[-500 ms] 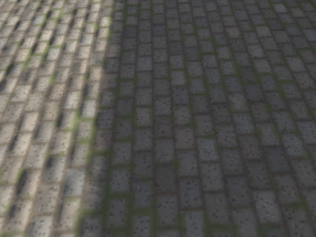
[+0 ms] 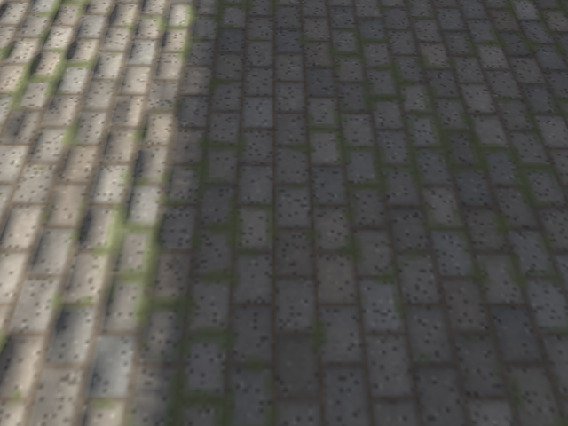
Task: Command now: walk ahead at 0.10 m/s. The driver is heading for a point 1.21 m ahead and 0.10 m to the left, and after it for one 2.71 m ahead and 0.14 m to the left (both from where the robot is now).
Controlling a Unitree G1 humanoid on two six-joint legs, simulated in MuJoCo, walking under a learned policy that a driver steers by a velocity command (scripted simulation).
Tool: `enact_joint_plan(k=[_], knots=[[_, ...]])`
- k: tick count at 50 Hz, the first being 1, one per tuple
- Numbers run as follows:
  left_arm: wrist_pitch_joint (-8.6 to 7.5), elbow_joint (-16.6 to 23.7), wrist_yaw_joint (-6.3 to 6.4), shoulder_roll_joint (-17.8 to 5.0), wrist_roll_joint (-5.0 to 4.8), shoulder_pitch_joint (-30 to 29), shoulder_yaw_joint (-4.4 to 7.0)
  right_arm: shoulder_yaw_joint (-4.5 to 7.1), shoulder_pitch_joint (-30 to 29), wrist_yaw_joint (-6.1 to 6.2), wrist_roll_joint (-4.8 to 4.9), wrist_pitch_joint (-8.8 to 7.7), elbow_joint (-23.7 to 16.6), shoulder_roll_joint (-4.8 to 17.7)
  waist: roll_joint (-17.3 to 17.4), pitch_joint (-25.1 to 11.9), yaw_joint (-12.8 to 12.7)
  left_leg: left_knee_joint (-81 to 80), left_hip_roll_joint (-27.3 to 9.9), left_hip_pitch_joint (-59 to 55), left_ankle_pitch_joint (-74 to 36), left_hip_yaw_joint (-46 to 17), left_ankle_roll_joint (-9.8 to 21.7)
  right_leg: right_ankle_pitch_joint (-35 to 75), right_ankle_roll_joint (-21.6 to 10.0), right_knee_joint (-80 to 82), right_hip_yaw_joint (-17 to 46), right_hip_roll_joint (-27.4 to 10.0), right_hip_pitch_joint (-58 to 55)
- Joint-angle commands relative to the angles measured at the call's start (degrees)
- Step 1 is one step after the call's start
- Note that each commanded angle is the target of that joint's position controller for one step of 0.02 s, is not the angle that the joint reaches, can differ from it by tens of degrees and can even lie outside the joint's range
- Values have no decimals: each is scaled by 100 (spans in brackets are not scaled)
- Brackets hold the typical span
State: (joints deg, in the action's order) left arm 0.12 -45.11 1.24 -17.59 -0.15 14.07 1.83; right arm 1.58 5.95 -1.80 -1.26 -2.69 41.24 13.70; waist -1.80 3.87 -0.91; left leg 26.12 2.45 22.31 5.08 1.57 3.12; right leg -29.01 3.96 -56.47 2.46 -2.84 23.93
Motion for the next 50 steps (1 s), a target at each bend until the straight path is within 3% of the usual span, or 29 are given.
enact_joint_plan(k=[1,5,6,8,9,11,13,15,17,20,22,23,24,25,26,27,30,34,36,38,40,42,43,44,45,46,47,49,50], knots=[[122,67,96,-217,79,886,49,198,-361,32,-55,-63,-219,727,921,-1058,-242,-1003,-1341,-181,-1517,-1013,1080,527,45,949,-48,-139,-965],[161,82,72,-271,140,567,80,156,-423,97,27,57,-3,697,776,-901,-223,-1123,-1165,257,1446,-998,718,1867,-192,2153,-205,-4,-1762],[155,105,62,-293,200,527,94,135,-320,106,41,79,79,651,789,-792,-221,-1153,-1021,448,2463,-1015,505,1716,-280,2248,-276,58,-1879],[107,276,98,-592,157,462,143,168,-124,140,103,139,183,784,576,-280,-156,-776,-775,587,3533,-1067,203,277,-644,2830,65,-202,-1363],[74,219,108,-1018,113,414,269,177,-37,184,169,144,146,710,-380,49,-52,-337,-320,636,3444,-468,-9,-1204,-916,3463,512,-411,-700],[-87,161,93,-1043,68,514,304,189,-262,196,213,-5,61,606,-1503,209,-193,1584,154,686,1957,187,-211,-1917,-1415,4817,2124,-1320,-711],[-253,147,99,-850,39,574,272,314,-133,153,231,-87,119,828,-1237,173,-175,2637,-229,1523,2208,-259,-73,-1036,-1658,4815,2556,-1664,-1374],[-324,173,80,-697,-75,546,249,252,-181,72,267,-184,160,588,-752,-38,-183,2177,-421,1753,1970,-284,16,-221,-1485,4649,2053,-1456,-2014],[-311,168,74,-817,-94,494,299,173,-440,4,227,-254,169,383,-688,-208,-233,1301,-320,944,1554,-13,-46,606,-1313,4559,1317,-1089,-1831],[-236,135,15,-942,-132,508,352,176,-169,-73,247,-243,332,462,-725,-365,-58,323,-75,-399,778,301,-160,881,-1348,4392,890,-923,-1260],[-215,122,-25,-791,-132,504,309,246,455,-39,273,-186,610,622,-573,-469,235,-71,6,-1483,520,315,-121,808,-1203,4001,780,-824,-707],[-237,142,-43,-577,-96,444,237,300,926,13,303,-165,752,762,-457,-618,454,-138,-238,-2194,608,27,-28,782,-1014,3516,592,-684,-295],[-286,270,-81,-138,4,261,105,398,1587,99,263,-161,869,1162,540,-832,722,-657,-1278,-2987,1163,-1382,306,704,-633,1750,-12,-202,483],[-428,666,-32,-25,-56,203,72,583,1972,72,214,-136,930,1972,1945,-939,766,-1332,-2420,-3564,2326,-3592,1256,-133,-417,203,-341,363,1972],[-525,652,-1,-521,-173,47,194,474,1787,51,186,-199,898,1562,1327,-610,778,-1511,-2543,-3327,3049,-3994,1522,-260,-456,-789,136,37,2603],[-578,643,-32,-694,-236,-44,251,356,1509,56,187,-264,822,1188,1118,-234,640,-1538,-2274,-3123,2951,-3455,1317,314,-581,-1013,242,-185,2867],[-619,566,-108,-500,-62,-154,252,219,1027,68,135,-271,715,845,783,-6,340,-1677,-1681,-2453,1045,-2107,927,1414,-555,-547,136,-519,2487],[-579,732,-200,-81,5,-538,120,219,998,193,127,-164,781,950,634,-22,246,-1557,-1228,-1810,-2125,-795,803,2127,-267,913,-329,-255,1605],[-586,835,-241,94,-8,-916,45,231,1164,250,129,-123,862,1064,687,-130,368,-1441,-1040,-1497,-2670,-426,680,2806,-249,1862,-546,21,852],[-565,884,-282,-13,-38,-1081,77,242,1395,266,161,-99,982,1144,746,-263,415,-1340,-1151,-1598,-2677,-475,636,3358,-313,2318,-481,186,419],[-546,896,-310,-188,-11,-1042,131,250,1284,282,214,-89,1021,1154,771,-334,256,-1079,-1297,-1822,-2602,-576,509,3438,-505,2623,-247,187,182],[-542,706,-293,-428,69,-492,236,280,1049,296,224,-61,1005,1208,722,-626,-122,-427,-1274,-1979,-2963,-585,343,3457,-724,2831,-231,300,-515],[-544,530,-259,-578,115,-24,310,263,1049,290,211,-43,1000,1139,569,-910,-341,264,-1025,-1911,-3022,-497,202,3842,-850,3040,-307,335,-1248],[-539,476,-207,-893,183,363,372,190,1256,284,97,-44,942,927,9,-1457,-405,1392,-655,-1347,-1789,-292,-41,5937,-1084,2777,222,-330,-2386],[-467,514,-182,-982,281,372,313,-15,2353,221,7,-50,1115,274,-1312,-2349,45,3425,-5,153,2267,-261,-415,7428,-2188,2559,1924,-1897,-4108],[-396,481,-225,-507,160,483,215,34,2530,173,130,-16,1321,588,-1096,-2900,-96,4128,26,292,3517,-873,-496,6492,-2463,2934,2624,-2044,-3982],[-353,517,-251,-452,39,54,187,159,2036,176,255,53,1205,1005,-656,-2131,-97,4387,-209,581,3316,-832,-528,5173,-2236,3284,2231,-1775,-3202],[-317,544,-241,-247,59,-707,107,182,1337,299,228,242,1053,891,-169,-1064,91,3896,-550,642,2731,-627,-597,3515,-1829,3806,1566,-1317,-1745],[-317,521,-231,-253,122,-945,114,183,1362,354,184,349,1056,808,-329,-887,262,3389,-691,198,2469,-635,-621,2985,-1679,4031,1308,-1136,-1080]])
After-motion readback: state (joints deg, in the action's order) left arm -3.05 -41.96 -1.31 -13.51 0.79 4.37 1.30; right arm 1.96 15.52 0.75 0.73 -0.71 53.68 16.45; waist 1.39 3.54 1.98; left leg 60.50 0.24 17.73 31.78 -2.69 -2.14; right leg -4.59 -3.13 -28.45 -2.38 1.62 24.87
